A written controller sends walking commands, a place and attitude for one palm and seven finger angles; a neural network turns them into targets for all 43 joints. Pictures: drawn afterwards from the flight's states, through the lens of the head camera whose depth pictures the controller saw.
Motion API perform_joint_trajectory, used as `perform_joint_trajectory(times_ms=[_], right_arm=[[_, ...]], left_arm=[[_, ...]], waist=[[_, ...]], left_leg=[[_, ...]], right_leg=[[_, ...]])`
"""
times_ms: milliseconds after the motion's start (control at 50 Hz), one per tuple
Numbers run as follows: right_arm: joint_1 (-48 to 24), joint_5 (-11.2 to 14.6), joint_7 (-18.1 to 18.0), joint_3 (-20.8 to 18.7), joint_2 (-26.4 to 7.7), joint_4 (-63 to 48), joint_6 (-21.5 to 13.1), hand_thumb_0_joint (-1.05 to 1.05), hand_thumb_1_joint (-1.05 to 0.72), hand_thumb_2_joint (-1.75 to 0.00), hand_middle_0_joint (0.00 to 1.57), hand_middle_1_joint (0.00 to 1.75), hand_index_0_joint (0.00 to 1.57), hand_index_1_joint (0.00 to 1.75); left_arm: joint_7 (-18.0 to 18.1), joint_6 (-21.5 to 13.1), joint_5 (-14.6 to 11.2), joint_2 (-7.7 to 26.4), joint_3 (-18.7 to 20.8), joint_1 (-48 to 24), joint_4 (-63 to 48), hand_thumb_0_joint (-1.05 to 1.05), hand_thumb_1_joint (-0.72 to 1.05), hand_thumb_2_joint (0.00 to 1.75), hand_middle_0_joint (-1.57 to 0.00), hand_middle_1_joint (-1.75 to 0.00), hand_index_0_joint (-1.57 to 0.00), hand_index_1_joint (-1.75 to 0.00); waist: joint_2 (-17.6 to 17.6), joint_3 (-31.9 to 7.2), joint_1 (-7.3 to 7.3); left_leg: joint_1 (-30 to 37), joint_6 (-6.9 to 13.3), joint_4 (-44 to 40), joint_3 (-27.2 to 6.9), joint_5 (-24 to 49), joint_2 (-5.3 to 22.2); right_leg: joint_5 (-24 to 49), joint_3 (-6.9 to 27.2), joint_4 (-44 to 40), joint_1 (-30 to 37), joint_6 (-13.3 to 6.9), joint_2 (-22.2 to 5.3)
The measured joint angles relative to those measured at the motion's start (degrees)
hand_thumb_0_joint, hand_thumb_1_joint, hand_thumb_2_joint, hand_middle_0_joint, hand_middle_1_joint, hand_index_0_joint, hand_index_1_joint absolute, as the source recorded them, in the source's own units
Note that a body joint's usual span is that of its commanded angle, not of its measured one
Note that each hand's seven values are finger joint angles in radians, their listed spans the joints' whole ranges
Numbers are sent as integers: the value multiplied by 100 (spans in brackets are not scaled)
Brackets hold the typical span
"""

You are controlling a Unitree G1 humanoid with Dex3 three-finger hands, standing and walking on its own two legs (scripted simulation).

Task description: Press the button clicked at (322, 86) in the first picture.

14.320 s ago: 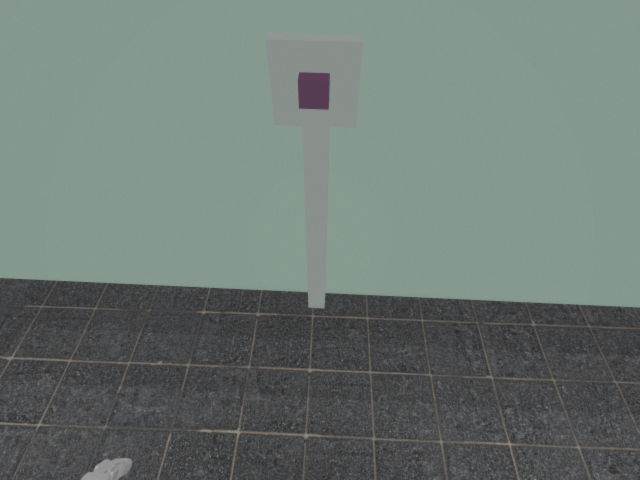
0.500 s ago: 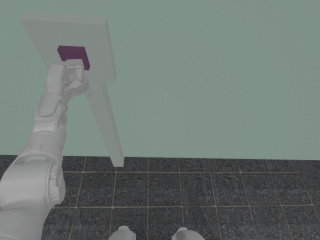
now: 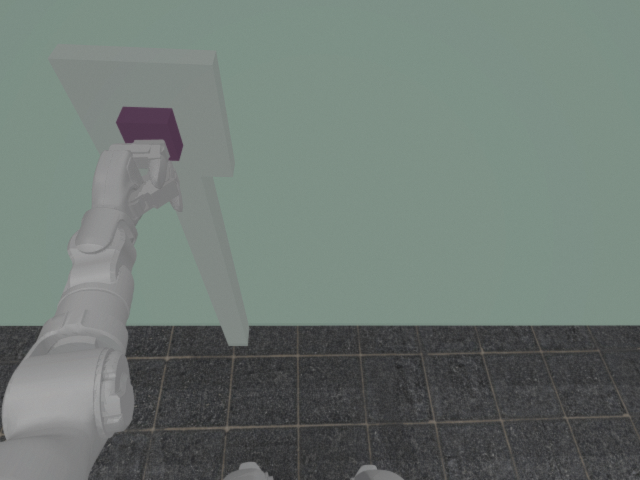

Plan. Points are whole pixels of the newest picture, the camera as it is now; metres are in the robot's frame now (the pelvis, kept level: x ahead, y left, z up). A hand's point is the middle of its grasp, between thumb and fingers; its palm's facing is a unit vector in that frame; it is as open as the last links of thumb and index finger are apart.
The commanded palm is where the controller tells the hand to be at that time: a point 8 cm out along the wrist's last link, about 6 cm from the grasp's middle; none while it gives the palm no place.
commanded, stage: pull the fist back off the button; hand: left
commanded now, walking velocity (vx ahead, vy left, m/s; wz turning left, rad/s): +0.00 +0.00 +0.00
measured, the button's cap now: (152, 132) +0.51 +0.19 +0.14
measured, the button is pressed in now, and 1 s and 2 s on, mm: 0 0 0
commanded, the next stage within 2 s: draw the hand back to the body in 0.66 s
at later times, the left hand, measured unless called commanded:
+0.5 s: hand (157, 231) +0.39 +0.18 +0.10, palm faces -0.04 -1.00 +0.01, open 3.1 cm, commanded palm +0.36 +0.23 +0.11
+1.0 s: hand (146, 246) +0.34 +0.17 +0.13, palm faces -0.03 -1.00 -0.02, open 3.1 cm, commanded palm +0.31 +0.23 +0.13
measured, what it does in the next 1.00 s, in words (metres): stands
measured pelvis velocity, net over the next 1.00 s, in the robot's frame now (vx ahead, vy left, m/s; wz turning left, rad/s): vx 0.03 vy -0.01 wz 0.00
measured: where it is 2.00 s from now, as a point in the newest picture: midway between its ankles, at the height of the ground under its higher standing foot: outside the picture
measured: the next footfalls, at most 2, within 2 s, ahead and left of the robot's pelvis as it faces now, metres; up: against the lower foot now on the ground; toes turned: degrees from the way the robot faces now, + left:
none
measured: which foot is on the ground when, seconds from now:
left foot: down 0.00-1.00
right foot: down 0.00-1.00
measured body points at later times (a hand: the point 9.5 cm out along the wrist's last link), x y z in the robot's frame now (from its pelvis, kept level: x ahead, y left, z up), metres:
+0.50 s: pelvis +0.04 +0.01 +0.01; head +0.06 +0.01 +0.46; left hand +0.38 +0.23 +0.10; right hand +0.17 -0.24 -0.08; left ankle +0.03 +0.10 -0.70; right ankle +0.01 -0.11 -0.70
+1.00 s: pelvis +0.03 -0.01 +0.02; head +0.03 -0.02 +0.47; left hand +0.34 +0.23 +0.13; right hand +0.17 -0.25 -0.08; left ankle +0.03 +0.10 -0.70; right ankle +0.01 -0.11 -0.70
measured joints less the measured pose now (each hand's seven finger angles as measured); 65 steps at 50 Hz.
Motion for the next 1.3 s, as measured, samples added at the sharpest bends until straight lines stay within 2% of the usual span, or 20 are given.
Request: perform_joint_trajectory(times_ms=[160, 280, 440, 600, 700, 800, 840, 960, 1040, 1140, 1280, 1300], right_arm=[[-145, 45, 28, -11, 39, -242, 64, 1, -91, -90, 20, 30, 20, 30], [-271, 78, 27, -32, 52, -344, 100, 1, -91, -90, 20, 30, 20, 30], [-444, 112, 53, -98, 46, -439, 34, 1, -91, -90, 20, 30, 20, 30], [-776, 91, 30, -40, 106, -555, -41, 1, -91, -90, 20, 30, 20, 30], [-913, 71, -23, 18, 113, -495, -114, 1, -91, -90, 20, 30, 20, 30], [-964, 70, -70, 90, 127, -399, -93, 1, -91, -90, 20, 30, 20, 30], [-907, 72, -66, 89, 129, -412, -83, 1, -91, -90, 20, 30, 20, 30], [-614, 100, -43, 47, 90, -447, -92, 1, -91, -90, 20, 30, 20, 30], [-528, 151, -65, 49, 67, -453, -79, 1, -91, -90, 20, 30, 20, 30], [-617, 191, -159, 21, -17, -507, -207, 1, -91, -90, 20, 30, 20, 30], [-883, 192, -288, 45, -29, -517, -517, 1, -91, -90, 20, 30, 20, 30], [-930, 158, -297, 51, -6, -503, -549, 1, -91, -90, 20, 30, 20, 30]], left_arm=[[160, 167, -122, -220, -46, 753, -818, 3, 89, 89, -130, -150, -139, -150], [90, 316, -259, -355, -143, 1436, -1632, 2, 90, 89, -130, -150, -133, -150], [83, 577, -473, -688, -528, 2652, -3169, 2, 90, 90, -130, -150, -131, -150], [257, 902, -431, -849, -747, 3326, -4018, 1, 90, 90, -130, -150, -130, -150], [327, 883, -373, -862, -901, 3211, -4086, 1, 90, 90, -130, -150, -130, -150], [305, 1008, -353, -775, -858, 2758, -3659, 1, 90, 90, -130, -150, -130, -150], [277, 1060, -361, -747, -813, 2793, -3703, 1, 90, 90, -130, -150, -130, -150], [136, 1091, -566, -743, -638, 3593, -4469, 2, 90, 90, -130, -150, -130, -150], [49, 1291, -698, -649, -456, 4093, -4869, 1, 90, 90, -130, -150, -130, -150], [-7, 1598, -764, -572, -398, 4537, -5376, 1, 90, 90, -130, -150, -130, -150], [-145, 1724, -865, -627, -518, 4882, -6127, 2, 90, 90, -130, -150, -130, -150], [17, 1723, -700, -603, -565, 4949, -6261, 1, 90, 90, -130, -150, -130, -150]], waist=[[7, -37, 117], [-1, -35, 245], [60, -88, 444], [44, 2, 548], [57, 72, 589], [36, 115, 541], [48, 102, 517], [140, -25, 517], [126, -52, 563], [180, 61, 652], [209, 114, 772], [206, 121, 789]], left_leg=[[320, 20, -126, 94, -77, -7], [564, 30, -236, 121, -133, -28], [940, 41, -399, 98, -187, -85], [1119, 27, -481, 41, -142, -138], [1115, 4, -436, -55, -112, -160], [1069, -26, -431, -97, -54, -157], [1100, -37, -475, -68, -33, -140], [1464, -53, -744, 73, 10, -98], [1716, -78, -907, 83, 61, -88], [1884, -100, -995, -11, 137, -84], [2055, -110, -1131, -105, 256, -112], [2110, -113, -1177, -100, 276, -109]], right_leg=[[-54, 100, -103, 277, 28, -3], [-104, 132, -211, 514, 46, -18], [-160, 114, -397, 916, 78, -61], [-170, 56, -431, 1102, 67, -108], [-176, -42, -392, 1139, 43, -124], [-150, -84, -357, 1091, 4, -121], [-127, -54, -381, 1098, -9, -105], [-67, 94, -570, 1365, -19, -60], [-33, 107, -699, 1596, -39, -44], [42, 15, -851, 1826, -63, -31], [140, -79, -1014, 2043, -74, -46], [159, -73, -1058, 2094, -78, -42]])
